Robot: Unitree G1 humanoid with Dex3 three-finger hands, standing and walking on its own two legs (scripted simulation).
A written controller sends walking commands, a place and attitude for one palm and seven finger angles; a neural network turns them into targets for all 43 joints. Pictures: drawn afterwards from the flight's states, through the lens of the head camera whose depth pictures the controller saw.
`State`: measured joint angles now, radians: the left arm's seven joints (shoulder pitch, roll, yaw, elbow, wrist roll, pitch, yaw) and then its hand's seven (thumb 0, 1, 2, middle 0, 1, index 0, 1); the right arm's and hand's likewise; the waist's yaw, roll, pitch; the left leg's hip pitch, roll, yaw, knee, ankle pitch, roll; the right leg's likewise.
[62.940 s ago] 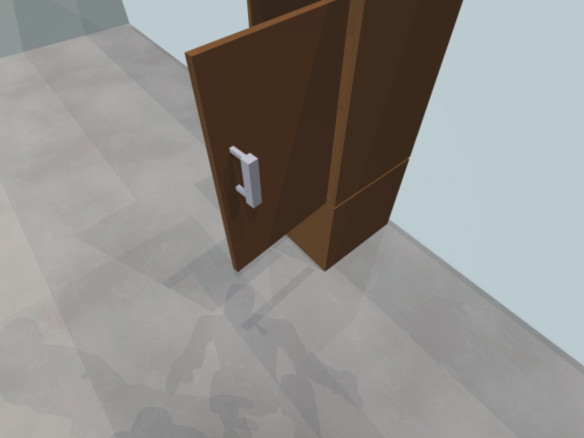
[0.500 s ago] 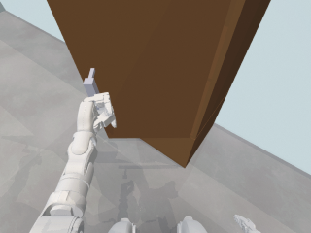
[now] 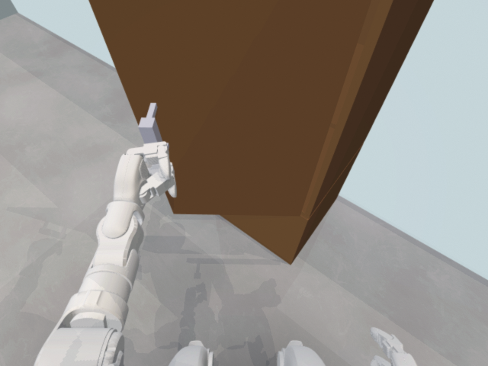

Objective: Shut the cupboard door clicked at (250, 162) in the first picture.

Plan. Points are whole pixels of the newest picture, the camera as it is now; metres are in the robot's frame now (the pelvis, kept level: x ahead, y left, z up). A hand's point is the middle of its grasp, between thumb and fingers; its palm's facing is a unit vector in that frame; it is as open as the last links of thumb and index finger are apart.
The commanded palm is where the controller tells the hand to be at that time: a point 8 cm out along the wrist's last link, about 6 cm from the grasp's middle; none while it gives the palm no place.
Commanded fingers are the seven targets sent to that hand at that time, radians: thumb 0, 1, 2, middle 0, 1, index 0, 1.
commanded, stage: push the door shut along its arc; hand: left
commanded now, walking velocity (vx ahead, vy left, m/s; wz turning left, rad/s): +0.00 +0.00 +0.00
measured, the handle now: (157, 138) +0.50 +0.17 +0.06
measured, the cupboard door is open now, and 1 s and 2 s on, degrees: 36 20 5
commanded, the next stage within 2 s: pull the fist back off the door in 1.70 s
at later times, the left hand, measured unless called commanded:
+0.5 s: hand (174, 147) +0.47 +0.13 +0.07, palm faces -0.18 -0.98 -0.02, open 3.2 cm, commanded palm +0.47 +0.17 +0.06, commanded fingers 0.00 0.90 0.90 -1.30 -1.50 -1.30 -1.50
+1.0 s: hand (208, 124) +0.53 +0.08 +0.07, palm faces -0.33 -0.94 -0.02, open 3.1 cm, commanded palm +0.53 +0.13 +0.06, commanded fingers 0.00 0.90 0.90 -1.30 -1.50 -1.30 -1.50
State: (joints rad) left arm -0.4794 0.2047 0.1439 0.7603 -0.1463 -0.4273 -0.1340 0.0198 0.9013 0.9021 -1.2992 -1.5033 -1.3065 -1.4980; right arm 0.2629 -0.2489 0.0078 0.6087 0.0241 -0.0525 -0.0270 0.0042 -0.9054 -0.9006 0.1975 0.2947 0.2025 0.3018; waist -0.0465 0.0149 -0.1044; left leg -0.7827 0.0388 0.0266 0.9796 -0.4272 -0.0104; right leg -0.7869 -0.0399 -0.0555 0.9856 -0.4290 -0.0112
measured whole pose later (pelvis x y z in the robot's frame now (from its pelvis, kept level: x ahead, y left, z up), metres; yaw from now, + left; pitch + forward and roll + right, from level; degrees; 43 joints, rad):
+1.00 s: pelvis -0.01 +0.02 -0.04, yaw -2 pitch +24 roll -2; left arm -1.14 0.42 0.24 1.25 -0.07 -0.32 -0.31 0.02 0.90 0.90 -1.30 -1.50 -1.30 -1.50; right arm 0.38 -0.27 0.04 0.64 -0.01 -0.06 0.00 0.00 -0.90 -0.90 0.20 0.29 0.20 0.30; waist -0.22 0.05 -0.11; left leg -1.11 0.05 0.02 1.17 -0.47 0.02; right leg -1.09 -0.03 -0.05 1.11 -0.44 0.01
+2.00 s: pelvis -0.02 +0.02 -0.07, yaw -2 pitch +32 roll -4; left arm -1.49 0.39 0.34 1.39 0.12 -0.23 0.24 0.01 0.82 0.94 -1.30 -1.50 -1.30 -1.50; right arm 0.45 -0.24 0.05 0.67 -0.13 -0.12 0.08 0.00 -0.90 -0.90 0.20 0.29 0.20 0.30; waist -0.32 0.07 -0.13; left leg -1.36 0.06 -0.01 1.29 -0.49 0.02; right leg -1.32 -0.02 -0.07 1.21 -0.45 0.01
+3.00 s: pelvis +0.02 -0.01 +0.00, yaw -2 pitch +17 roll +1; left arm -0.72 0.12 0.18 0.92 -0.03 -0.42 0.13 0.02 0.90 0.90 -1.30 -1.50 -1.30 -1.50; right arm 0.34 -0.23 -0.01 0.60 -0.03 0.05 0.04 0.00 -0.91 -0.90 0.20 0.29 0.20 0.30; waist -0.11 0.04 -0.12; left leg -0.80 0.05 0.05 0.93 -0.43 -0.02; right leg -0.83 -0.02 -0.02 0.96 -0.43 -0.02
